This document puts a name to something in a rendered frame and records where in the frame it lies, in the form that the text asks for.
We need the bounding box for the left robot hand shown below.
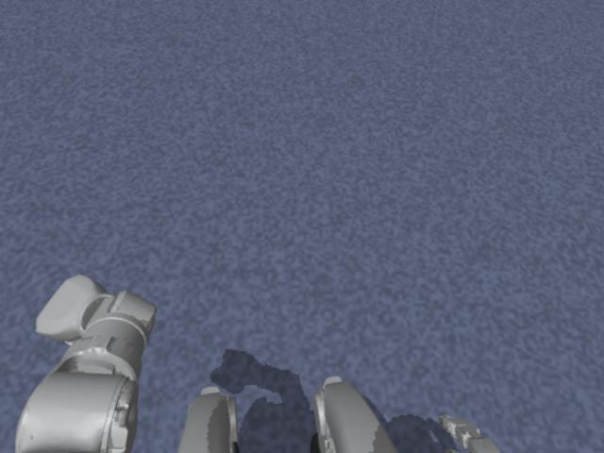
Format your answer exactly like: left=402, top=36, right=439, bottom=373
left=35, top=275, right=108, bottom=343

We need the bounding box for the left robot arm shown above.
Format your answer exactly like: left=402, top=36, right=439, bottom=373
left=15, top=290, right=157, bottom=453

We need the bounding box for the right robot hand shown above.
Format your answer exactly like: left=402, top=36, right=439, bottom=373
left=439, top=414, right=501, bottom=453

